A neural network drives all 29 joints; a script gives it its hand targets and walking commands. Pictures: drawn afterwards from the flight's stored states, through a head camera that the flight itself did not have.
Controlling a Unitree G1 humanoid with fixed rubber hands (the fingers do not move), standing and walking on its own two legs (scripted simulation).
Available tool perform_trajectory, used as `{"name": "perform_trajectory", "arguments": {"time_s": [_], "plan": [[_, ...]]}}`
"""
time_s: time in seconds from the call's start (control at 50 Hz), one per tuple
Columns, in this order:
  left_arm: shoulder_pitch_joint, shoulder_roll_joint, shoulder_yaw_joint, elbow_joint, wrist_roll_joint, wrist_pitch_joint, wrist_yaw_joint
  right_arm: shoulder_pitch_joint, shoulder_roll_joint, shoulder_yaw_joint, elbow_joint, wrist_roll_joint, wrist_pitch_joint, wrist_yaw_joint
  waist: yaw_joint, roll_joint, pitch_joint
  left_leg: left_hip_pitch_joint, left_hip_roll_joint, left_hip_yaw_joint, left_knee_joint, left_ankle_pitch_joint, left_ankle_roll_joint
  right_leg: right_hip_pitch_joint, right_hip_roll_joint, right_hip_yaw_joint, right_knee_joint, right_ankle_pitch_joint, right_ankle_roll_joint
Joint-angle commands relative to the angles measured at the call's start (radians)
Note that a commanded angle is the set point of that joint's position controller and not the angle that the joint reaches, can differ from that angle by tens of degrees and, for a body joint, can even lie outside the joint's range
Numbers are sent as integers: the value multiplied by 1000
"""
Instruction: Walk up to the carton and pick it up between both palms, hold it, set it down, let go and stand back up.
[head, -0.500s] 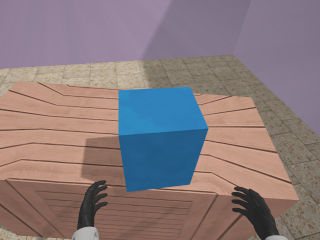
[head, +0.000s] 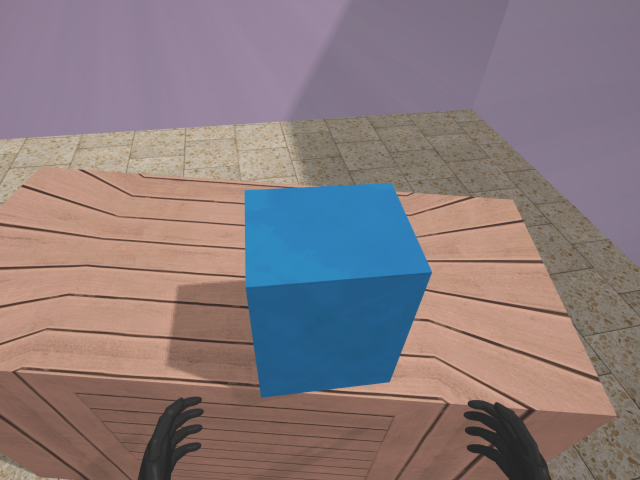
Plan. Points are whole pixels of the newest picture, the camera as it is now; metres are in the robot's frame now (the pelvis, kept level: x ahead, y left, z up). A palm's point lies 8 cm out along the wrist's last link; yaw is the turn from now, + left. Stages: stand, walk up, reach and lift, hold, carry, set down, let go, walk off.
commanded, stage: set down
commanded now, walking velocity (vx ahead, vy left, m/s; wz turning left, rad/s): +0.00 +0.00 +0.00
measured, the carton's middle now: (323, 294) +0.38 +0.02 +0.02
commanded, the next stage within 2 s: let go in 1.24 s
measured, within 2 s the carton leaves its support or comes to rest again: neither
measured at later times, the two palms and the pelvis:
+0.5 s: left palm out of the picture +0.15 +0.21 -0.06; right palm out of the picture +0.16 -0.22 -0.05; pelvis -0.01 +0.01 +0.00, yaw +0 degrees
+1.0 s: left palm out of the picture +0.14 +0.23 -0.08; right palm out of the picture +0.15 -0.21 -0.07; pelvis -0.01 +0.01 +0.00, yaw +0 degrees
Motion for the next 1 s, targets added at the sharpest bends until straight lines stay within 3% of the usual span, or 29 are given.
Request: {"name": "perform_trajectory", "arguments": {"time_s": [0.0, 0.54, 0.98], "plan": [[-54, 36, 7, -148, 6, -37, -4, -52, -120, -53, -106, -3, -46, -3, -3, 7, -48, 56, -42, 16, 1, 275, -9, -59, 5, -7, -51, 223, -33], [-150, 101, 19, -16, 19, 82, -50, -130, -77, -80, 34, -116, 14, -32, -4, 13, -6, 44, -39, 29, 2, 167, 6, -94, -7, -37, -56, 87, -19], [-219, 159, 48, 122, 33, 126, -106, -164, -30, -86, 163, -195, -8, -75, -15, 27, -38, 35, -43, 42, 38, 199, -1, -96, -1, -51, -18, 137, -2]]}}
